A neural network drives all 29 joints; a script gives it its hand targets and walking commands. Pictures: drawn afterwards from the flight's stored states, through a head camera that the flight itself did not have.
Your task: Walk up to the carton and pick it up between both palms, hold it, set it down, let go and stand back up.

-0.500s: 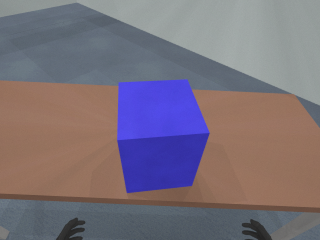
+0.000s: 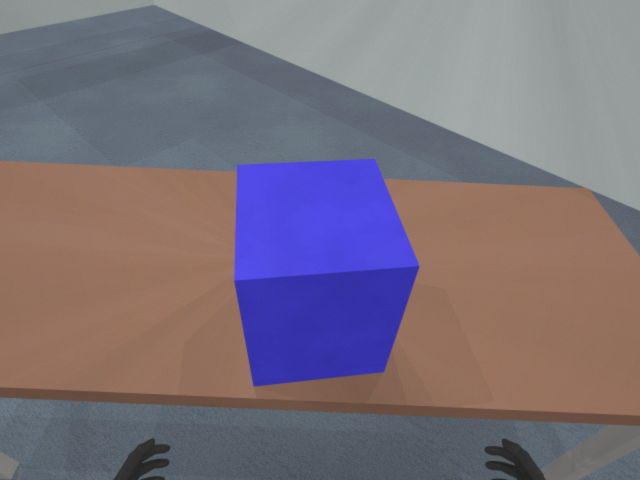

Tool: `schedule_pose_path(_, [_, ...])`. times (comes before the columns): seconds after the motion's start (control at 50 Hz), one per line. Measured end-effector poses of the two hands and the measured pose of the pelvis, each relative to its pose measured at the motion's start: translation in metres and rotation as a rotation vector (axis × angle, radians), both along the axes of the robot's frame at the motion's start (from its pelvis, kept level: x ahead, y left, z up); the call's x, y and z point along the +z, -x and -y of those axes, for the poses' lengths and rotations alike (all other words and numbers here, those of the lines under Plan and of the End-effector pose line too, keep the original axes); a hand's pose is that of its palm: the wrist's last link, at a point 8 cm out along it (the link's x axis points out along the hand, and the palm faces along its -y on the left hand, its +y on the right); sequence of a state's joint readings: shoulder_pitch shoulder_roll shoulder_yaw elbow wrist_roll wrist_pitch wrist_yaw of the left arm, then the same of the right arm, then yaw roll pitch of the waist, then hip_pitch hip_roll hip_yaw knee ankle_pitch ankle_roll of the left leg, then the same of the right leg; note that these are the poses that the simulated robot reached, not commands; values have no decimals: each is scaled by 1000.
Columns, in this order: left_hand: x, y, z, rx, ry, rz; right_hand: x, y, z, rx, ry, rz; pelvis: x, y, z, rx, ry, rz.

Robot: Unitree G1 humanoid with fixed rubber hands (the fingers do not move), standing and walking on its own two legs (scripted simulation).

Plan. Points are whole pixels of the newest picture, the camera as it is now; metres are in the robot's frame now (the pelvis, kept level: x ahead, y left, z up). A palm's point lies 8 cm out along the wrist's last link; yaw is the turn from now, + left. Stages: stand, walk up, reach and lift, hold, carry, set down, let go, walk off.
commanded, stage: stand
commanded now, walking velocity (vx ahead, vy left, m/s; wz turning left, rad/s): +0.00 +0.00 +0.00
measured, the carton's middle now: (313, 273) +0.41 +0.03 +0.03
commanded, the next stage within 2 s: none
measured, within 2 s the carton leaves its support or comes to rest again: neither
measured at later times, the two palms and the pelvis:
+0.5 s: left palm out of the picture +0.13 +0.25 -0.09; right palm out of the picture +0.14 -0.25 -0.07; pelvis +0.00 +0.00 +0.00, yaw +0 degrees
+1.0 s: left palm out of the picture +0.13 +0.25 -0.09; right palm out of the picture +0.14 -0.25 -0.07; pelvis +0.00 +0.00 +0.00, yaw +0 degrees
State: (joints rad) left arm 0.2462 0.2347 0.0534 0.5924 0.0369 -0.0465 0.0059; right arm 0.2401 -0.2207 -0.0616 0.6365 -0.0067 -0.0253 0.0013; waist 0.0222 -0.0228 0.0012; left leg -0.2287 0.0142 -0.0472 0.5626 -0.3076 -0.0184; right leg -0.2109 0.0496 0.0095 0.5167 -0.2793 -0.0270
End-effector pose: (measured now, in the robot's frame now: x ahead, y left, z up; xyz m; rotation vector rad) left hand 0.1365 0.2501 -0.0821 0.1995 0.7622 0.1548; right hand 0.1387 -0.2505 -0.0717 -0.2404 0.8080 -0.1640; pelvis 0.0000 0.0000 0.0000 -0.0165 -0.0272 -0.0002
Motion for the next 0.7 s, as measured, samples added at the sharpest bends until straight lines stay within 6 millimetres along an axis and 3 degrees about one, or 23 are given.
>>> schedule_pose_path(0.7, [-4,5,-1,10,6,-18,0,0,1,-6,3,2,0,0,0,0,0,0])
